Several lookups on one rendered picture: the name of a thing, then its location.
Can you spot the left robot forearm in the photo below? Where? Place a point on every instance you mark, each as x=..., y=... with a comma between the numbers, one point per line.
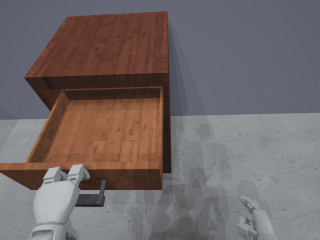
x=49, y=231

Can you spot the robot left hand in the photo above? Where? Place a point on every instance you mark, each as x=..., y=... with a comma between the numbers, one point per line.
x=56, y=198

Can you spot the robot right hand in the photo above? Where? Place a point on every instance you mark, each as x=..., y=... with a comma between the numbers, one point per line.
x=250, y=228

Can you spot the drawer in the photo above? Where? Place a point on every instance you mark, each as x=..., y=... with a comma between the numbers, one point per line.
x=117, y=133

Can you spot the cabinet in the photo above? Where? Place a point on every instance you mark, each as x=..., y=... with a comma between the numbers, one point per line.
x=107, y=51

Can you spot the handle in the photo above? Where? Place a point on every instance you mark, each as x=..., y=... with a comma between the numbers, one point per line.
x=92, y=200

